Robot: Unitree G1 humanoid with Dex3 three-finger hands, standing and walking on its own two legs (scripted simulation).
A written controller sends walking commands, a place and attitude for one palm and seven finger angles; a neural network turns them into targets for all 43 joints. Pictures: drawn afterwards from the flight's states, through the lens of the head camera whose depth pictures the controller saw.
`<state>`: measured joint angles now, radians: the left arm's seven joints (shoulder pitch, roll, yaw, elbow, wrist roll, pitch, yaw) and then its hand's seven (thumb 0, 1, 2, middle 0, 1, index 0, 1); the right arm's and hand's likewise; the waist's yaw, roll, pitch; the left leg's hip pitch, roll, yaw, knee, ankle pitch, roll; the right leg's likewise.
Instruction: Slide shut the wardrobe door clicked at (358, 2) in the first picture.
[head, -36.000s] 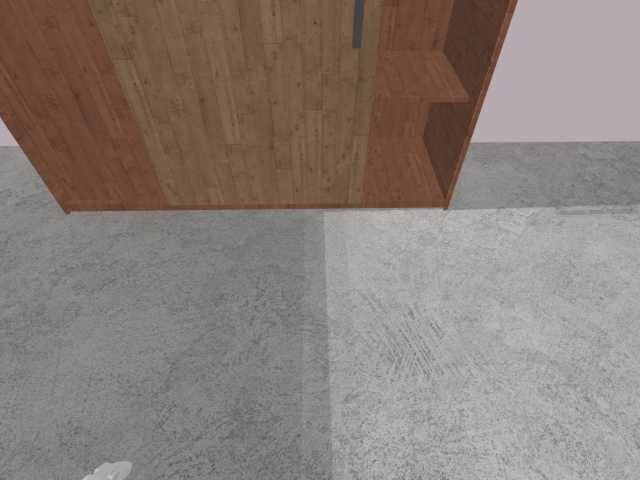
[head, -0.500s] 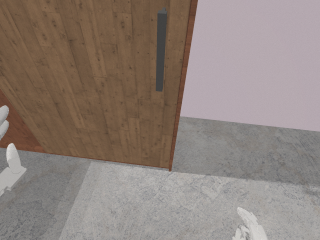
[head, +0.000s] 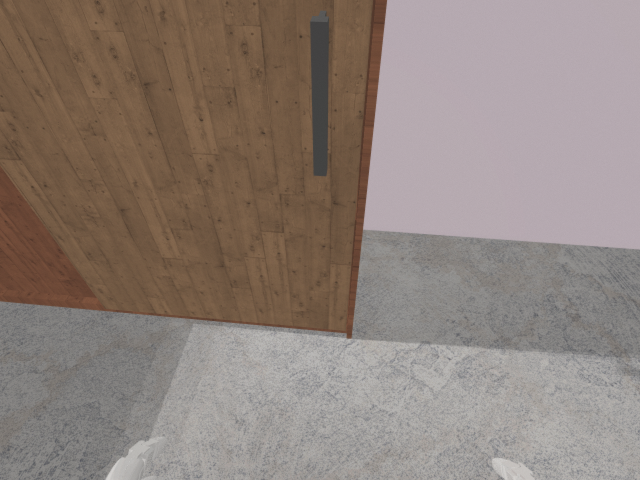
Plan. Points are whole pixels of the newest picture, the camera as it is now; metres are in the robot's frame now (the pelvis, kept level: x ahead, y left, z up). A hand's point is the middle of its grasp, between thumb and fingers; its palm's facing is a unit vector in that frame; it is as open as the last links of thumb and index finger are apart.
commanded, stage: let the arm hang, fingers relaxed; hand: left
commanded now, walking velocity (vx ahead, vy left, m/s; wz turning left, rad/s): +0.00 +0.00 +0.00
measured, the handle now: (321, 101) +0.71 +0.03 +0.14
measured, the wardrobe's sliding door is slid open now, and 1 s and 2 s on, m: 0.00 0.00 0.00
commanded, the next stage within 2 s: look to check the result in 0.88 s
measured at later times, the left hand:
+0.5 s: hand out of the picture -0.04 +0.19 -0.16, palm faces +0.02 -0.97 -0.22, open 7.4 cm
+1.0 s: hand out of the picture +0.06 +0.20 -0.16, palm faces -0.01 -0.97 -0.25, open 7.4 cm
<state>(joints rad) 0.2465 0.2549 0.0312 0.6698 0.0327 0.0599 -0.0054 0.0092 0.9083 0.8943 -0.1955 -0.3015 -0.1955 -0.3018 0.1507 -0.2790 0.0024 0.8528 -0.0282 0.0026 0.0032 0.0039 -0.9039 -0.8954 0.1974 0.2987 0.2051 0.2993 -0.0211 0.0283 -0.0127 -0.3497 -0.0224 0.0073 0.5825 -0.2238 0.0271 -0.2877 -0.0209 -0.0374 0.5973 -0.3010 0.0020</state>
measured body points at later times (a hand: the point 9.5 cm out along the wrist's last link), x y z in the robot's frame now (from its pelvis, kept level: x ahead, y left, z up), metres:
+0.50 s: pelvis +0.00 +0.00 +0.01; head +0.01 +0.00 +0.46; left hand -0.04 +0.24 -0.14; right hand -0.03 -0.21 -0.15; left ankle +0.05 +0.10 -0.73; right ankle +0.01 -0.12 -0.73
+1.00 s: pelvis +0.01 -0.01 +0.02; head +0.03 +0.00 +0.46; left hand +0.06 +0.25 -0.14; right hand +0.04 -0.27 -0.14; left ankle +0.05 +0.10 -0.73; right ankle +0.01 -0.12 -0.73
